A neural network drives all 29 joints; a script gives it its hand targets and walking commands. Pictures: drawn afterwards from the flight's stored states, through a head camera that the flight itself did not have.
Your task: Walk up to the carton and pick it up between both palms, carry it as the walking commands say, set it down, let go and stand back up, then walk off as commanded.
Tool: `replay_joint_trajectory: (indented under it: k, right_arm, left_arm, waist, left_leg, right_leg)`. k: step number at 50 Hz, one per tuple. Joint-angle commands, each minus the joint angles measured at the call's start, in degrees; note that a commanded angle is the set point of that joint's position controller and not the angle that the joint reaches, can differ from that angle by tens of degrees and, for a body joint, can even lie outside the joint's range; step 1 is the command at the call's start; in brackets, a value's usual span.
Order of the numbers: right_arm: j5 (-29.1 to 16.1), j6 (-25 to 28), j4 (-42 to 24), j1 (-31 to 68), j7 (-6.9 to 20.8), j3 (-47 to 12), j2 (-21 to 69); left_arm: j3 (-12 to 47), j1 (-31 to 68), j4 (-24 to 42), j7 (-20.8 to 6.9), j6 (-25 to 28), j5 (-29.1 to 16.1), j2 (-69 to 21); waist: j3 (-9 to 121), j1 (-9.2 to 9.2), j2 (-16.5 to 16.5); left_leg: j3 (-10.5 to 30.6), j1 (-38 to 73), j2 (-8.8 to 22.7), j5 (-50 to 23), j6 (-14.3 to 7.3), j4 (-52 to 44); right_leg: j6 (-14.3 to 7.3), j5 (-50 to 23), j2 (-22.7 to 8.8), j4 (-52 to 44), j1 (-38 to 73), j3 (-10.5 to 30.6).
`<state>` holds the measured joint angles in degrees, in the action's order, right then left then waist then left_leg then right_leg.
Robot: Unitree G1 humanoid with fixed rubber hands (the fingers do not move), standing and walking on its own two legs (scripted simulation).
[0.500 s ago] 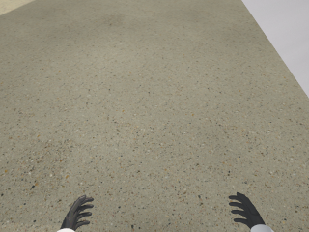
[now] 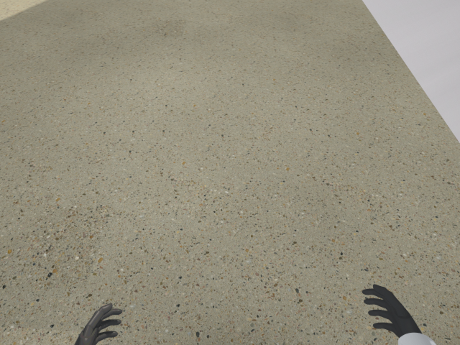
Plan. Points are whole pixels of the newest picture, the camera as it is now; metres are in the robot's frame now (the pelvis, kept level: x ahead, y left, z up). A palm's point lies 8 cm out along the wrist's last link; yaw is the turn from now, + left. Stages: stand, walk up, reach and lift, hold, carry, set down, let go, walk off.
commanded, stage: stand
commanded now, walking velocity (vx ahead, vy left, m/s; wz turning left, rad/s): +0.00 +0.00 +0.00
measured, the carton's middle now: out of the picture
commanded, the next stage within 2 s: walk up in 1.84 s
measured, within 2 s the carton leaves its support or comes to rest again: neither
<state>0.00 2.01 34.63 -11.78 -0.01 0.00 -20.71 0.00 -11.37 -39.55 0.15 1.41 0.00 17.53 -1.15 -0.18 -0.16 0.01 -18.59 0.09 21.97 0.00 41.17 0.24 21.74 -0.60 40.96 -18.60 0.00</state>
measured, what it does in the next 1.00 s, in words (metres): stands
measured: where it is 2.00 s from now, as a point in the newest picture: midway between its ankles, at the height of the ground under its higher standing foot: outside the picture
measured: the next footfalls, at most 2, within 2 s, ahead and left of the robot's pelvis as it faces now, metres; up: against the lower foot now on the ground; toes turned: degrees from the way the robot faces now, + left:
none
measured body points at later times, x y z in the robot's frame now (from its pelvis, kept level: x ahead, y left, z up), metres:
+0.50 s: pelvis -0.01 +0.00 +0.00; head +0.00 +0.00 +0.45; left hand +0.13 +0.28 -0.10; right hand +0.16 -0.28 -0.07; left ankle +0.00 +0.12 -0.72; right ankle +0.00 -0.12 -0.72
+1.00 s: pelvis -0.02 +0.00 +0.00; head -0.02 +0.00 +0.45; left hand +0.11 +0.28 -0.10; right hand +0.13 -0.29 -0.08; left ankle +0.00 +0.12 -0.72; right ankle +0.00 -0.12 -0.72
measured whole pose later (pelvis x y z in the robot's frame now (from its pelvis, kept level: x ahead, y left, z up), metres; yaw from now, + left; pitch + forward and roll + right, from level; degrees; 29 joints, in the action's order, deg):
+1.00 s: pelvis -0.02 +0.00 +0.00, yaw +0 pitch -2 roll +0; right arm 0.0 2.0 39.1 -11.8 0.0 0.0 -21.4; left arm 0.0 -11.4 -45.6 0.1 1.4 0.0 18.3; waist -1.1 -0.1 -0.2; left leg 0.0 -18.6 0.1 20.7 0.0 41.1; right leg 0.3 20.4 -0.6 40.9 -18.6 0.0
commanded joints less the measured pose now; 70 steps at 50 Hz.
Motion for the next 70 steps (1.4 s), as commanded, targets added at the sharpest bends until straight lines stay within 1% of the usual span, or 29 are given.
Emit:
replay_joint_trajectory:
  k: [1, 5, 6, 8, 10, 18, 19, 26, 27, 28, 30, 32, 34, 35, 38, 41, 43, 45, 46, 52, 57, 60, 61, 62, 64, 66, 67, 69, 70]
  right_arm:
    - [1.8, 1.8, -0.6, 3.1, -0.9, 3.5, -8.9]
    - [1.9, 1.7, 0.0, 2.3, -1.1, 3.8, -10.3]
    - [2.1, 1.7, -0.5, 2.2, -1.0, 3.7, -10.6]
    - [1.8, 2.0, -0.4, 3.0, -1.1, 3.7, -10.6]
    - [1.9, 1.7, -0.6, 3.8, -0.9, 3.2, -9.1]
    - [1.6, 1.7, 0.3, 3.0, -1.1, 3.5, -9.8]
    - [1.8, 1.8, 0.4, 2.3, -1.2, 3.4, -9.9]
    - [1.9, 1.7, 1.4, 3.3, -0.9, 3.1, -9.7]
    - [1.8, 1.6, 1.3, 4.1, -1.1, 3.4, -11.2]
    - [1.7, 1.7, 2.1, 2.1, -1.2, 3.4, -10.7]
    - [1.9, 1.8, 1.7, 3.4, -1.0, 3.5, -11.1]
    - [1.5, 1.5, 2.1, 3.1, -0.9, 3.5, -10.2]
    - [1.6, 1.7, 2.8, 3.4, -0.8, 3.6, -10.8]
    - [1.6, 1.8, 2.5, 3.1, -0.9, 3.3, -10.6]
    - [1.8, 1.6, 2.9, 3.4, -0.7, 3.1, -10.4]
    - [1.6, 1.5, 3.9, 3.3, -0.9, 3.2, -11.0]
    - [1.7, 1.5, 3.7, 3.8, -0.9, 3.3, -10.6]
    - [1.9, 1.7, 3.8, 4.4, -0.4, 3.0, -10.8]
    - [1.7, 1.8, 4.4, 3.7, -0.5, 3.1, -10.3]
    - [1.7, 1.5, 5.1, 3.6, -0.8, 3.0, -11.3]
    - [1.4, 1.8, 6.4, 2.3, -0.8, 3.3, -11.0]
    - [1.5, 1.6, 5.9, 3.1, -0.8, 2.6, -10.8]
    - [1.5, 1.6, 6.7, 4.2, -0.6, 2.7, -10.7]
    - [1.5, 1.5, 6.4, 5.7, -0.5, 2.6, -10.5]
    - [1.2, 1.6, 7.1, 4.3, -0.5, 2.6, -10.7]
    - [1.4, 1.8, 7.2, 3.2, -0.8, 2.5, -10.4]
    - [1.2, 1.7, 7.3, 4.0, -0.7, 2.7, -11.5]
    - [1.2, 1.8, 6.7, 3.9, -0.4, 2.4, -10.0]
    - [1.7, 1.8, 7.6, 4.7, -0.5, 2.5, -10.4]
  left_arm:
    - [-4.5, 3.2, 2.1, 0.1, 2.0, 1.9, 13.6]
    - [-4.7, 3.8, 1.2, 0.1, 1.6, 1.4, 13.3]
    - [-4.3, 4.0, 1.7, 0.1, 1.5, 1.2, 12.6]
    - [-4.3, 3.6, 0.9, 0.1, 1.9, 1.4, 13.0]
    - [-4.6, 4.2, 1.2, 0.1, 1.8, 1.5, 12.9]
    - [-4.3, 4.4, -0.3, -0.2, 2.0, 1.5, 12.9]
    - [-4.3, 4.6, -0.1, -0.2, 2.0, 1.5, 13.3]
    - [-4.3, 5.2, -0.2, 0.0, 1.6, 1.1, 13.6]
    - [-4.1, 4.1, -0.6, 0.0, 1.7, 1.4, 13.4]
    - [-4.5, 5.2, -0.8, -0.2, 1.6, 1.2, 13.9]
    - [-4.2, 4.1, -0.9, -0.3, 2.0, 0.8, 13.2]
    - [-3.9, 4.0, -1.8, -0.1, 1.8, 1.5, 13.3]
    - [-4.3, 4.4, -2.3, -0.3, 1.8, 1.4, 14.0]
    - [-4.3, 5.0, -1.7, -0.4, 1.8, 1.4, 13.4]
    - [-4.3, 5.4, -2.9, 0.0, 1.7, 1.3, 14.4]
    - [-4.1, 5.4, -2.3, -0.2, 1.8, 1.2, 13.1]
    - [-4.1, 6.4, -2.6, -0.4, 2.0, 1.4, 13.9]
    - [-4.1, 4.9, -3.1, -0.3, 1.8, 1.1, 13.8]
    - [-4.4, 5.0, -3.8, -0.2, 1.7, 1.5, 14.4]
    - [-3.9, 4.4, -4.3, -0.2, 1.9, 0.9, 12.9]
    - [-4.0, 5.9, -4.4, -0.3, 1.7, 1.3, 14.0]
    - [-4.2, 5.2, -5.3, -0.4, 1.6, 0.7, 14.4]
    - [-4.0, 5.5, -5.5, -0.2, 1.6, 0.6, 13.6]
    - [-3.9, 5.9, -5.3, -0.3, 1.6, 1.3, 13.3]
    - [-3.8, 5.4, -5.4, -0.2, 1.9, 1.0, 13.4]
    - [-4.3, 6.2, -6.0, -0.2, 1.7, 1.4, 14.9]
    - [-4.1, 6.4, -5.7, -0.2, 1.6, 0.6, 14.8]
    - [-4.1, 5.0, -6.1, -0.4, 1.7, 1.1, 13.9]
    - [-4.0, 6.1, -6.3, -0.3, 1.9, 0.8, 13.3]
  waist:
    - [5.5, 0.08, 0.9]
    - [4.8, 0.41, 1.2]
    - [5.2, 0.17, -0.8]
    - [3.1, -0.16, 1.5]
    - [5.1, -0.37, -1.5]
    - [4.7, 0.27, 1.6]
    - [5.1, 0.38, 0.0]
    - [2.7, -0.15, 1.2]
    - [3.3, -0.21, -0.8]
    - [2.2, 0.46, 1.2]
    - [4.6, -0.09, -0.2]
    - [2.3, 0.62, 1.9]
    - [1.9, 0.29, 2.1]
    - [2.1, 0.13, -0.7]
    - [1.3, 0.90, 0.7]
    - [1.7, 0.41, -0.6]
    - [1.9, 0.72, 1.2]
    - [1.6, -0.86, 0.3]
    - [0.8, 0.28, 1.0]
    - [1.1, -0.20, 0.2]
    - [-0.2, 1.17, 1.2]
    - [1.3, 0.70, 0.0]
    - [2.9, -0.11, 1.6]
    - [2.6, -0.35, -0.3]
    - [2.3, -0.13, 1.5]
    - [2.1, 1.54, 0.3]
    - [3.2, 0.58, 1.0]
    - [2.9, 1.00, -0.9]
    - [4.7, -0.55, 0.9]
  left_leg:
    - [3.2, 0.7, 3.6, -13.2, -3.3, -6.1]
    - [4.0, 1.2, 4.1, -12.5, -4.0, -6.6]
    - [4.5, 2.2, 4.6, -13.3, -4.1, -7.2]
    - [4.9, 1.0, 4.5, -11.9, -4.0, -8.5]
    - [4.5, 1.6, 4.8, -14.0, -4.1, -7.8]
    - [4.6, 1.8, 4.7, -13.1, -3.6, -7.0]
    - [5.0, 2.0, 4.6, -14.5, -3.9, -7.3]
    - [5.1, 1.1, 4.4, -10.5, -4.1, -9.5]
    - [5.1, 2.1, 4.8, -11.2, -3.8, -8.9]
    - [5.3, 1.1, 4.6, -11.2, -3.8, -9.4]
    - [5.5, 2.1, 4.8, -12.1, -4.2, -8.6]
    - [5.8, 1.0, 5.0, -10.4, -3.9, -9.2]
    - [5.7, 0.8, 4.8, -9.6, -3.9, -9.4]
    - [6.1, 0.7, 5.2, -10.0, -4.1, -9.5]
    - [5.9, 1.2, 5.3, -9.5, -3.8, -10.0]
    - [6.1, 1.7, 4.7, -10.1, -3.7, -10.6]
    - [6.1, 0.5, 4.6, -7.4, -4.0, -10.3]
    - [6.0, -0.2, 4.7, -7.6, -3.9, -11.0]
    - [6.7, -0.5, 4.9, -6.5, -3.9, -11.7]
    - [6.5, 1.2, 4.9, -8.6, -4.3, -10.8]
    - [6.7, 1.4, 4.9, -9.6, -3.8, -11.1]
    - [6.2, 1.7, 5.1, -8.9, -3.9, -11.8]
    - [6.6, 1.8, 5.2, -9.9, -4.0, -12.3]
    - [5.9, 2.0, 4.7, -9.4, -3.4, -12.1]
    - [6.5, 2.3, 5.0, -10.5, -3.6, -12.3]
    - [6.1, 2.8, 5.0, -11.9, -3.3, -11.8]
    - [6.2, 3.3, 5.2, -12.1, -3.8, -12.0]
    - [6.7, 2.9, 5.6, -12.0, -3.6, -12.7]
    - [7.1, 2.2, 5.5, -12.1, -4.1, -12.5]
  right_leg:
    - [-4.4, -15.9, -4.8, -7.0, 4.0, 4.3]
    - [-4.3, -14.3, -4.6, -7.2, 2.1, 4.4]
    - [-4.2, -12.6, -4.5, -6.8, 1.7, 4.3]
    - [-4.6, -11.6, -4.5, -8.0, 1.5, 5.0]
    - [-4.3, -12.9, -4.1, -7.3, 2.7, 4.1]
    - [-4.6, -15.2, -4.7, -7.6, 2.4, 4.8]
    - [-4.3, -14.9, -4.6, -7.8, 2.8, 4.7]
    - [-4.3, -9.3, -4.4, -10.2, 1.8, 5.2]
    - [-4.5, -10.9, -5.1, -10.2, 1.2, 5.6]
    - [-4.1, -10.6, -4.5, -9.6, 0.9, 5.2]
    - [-4.0, -11.1, -4.4, -8.8, 2.0, 4.5]
    - [-4.0, -10.9, -5.3, -10.5, 1.4, 5.5]
    - [-4.1, -8.9, -4.4, -10.3, 0.9, 5.2]
    - [-4.2, -9.9, -4.7, -9.9, 1.1, 5.5]
    - [-4.0, -8.2, -4.4, -10.4, -0.7, 5.8]
    - [-4.2, -8.5, -4.5, -11.2, 0.6, 4.9]
    - [-4.1, -7.8, -5.4, -11.8, 0.9, 6.2]
    - [-3.8, -7.5, -4.2, -10.6, 1.7, 5.0]
    - [-3.8, -6.8, -4.5, -10.7, 1.1, 5.4]
    - [-4.1, -8.4, -5.2, -12.2, 1.2, 6.7]
    - [-3.8, -8.1, -4.7, -12.8, -0.1, 6.0]
    - [-3.6, -7.7, -4.8, -12.5, 1.6, 6.2]
    - [-3.7, -7.9, -5.2, -12.6, 3.0, 5.6]
    - [-3.8, -8.9, -5.0, -12.5, 2.2, 5.6]
    - [-3.6, -9.6, -5.2, -13.1, 2.4, 6.0]
    - [-3.7, -10.9, -5.0, -12.8, 2.0, 6.6]
    - [-3.7, -10.9, -5.2, -13.5, 2.1, 6.5]
    - [-3.8, -10.8, -5.0, -12.3, 2.7, 6.4]
    - [-3.3, -11.0, -4.9, -12.4, 5.8, 4.8]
